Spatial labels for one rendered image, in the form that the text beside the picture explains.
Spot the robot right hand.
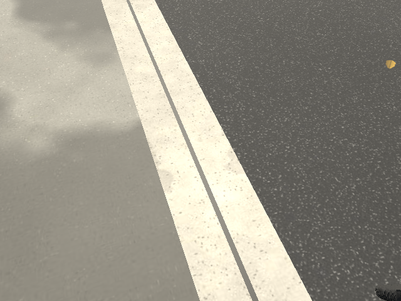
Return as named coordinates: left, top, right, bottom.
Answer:
left=375, top=285, right=401, bottom=301

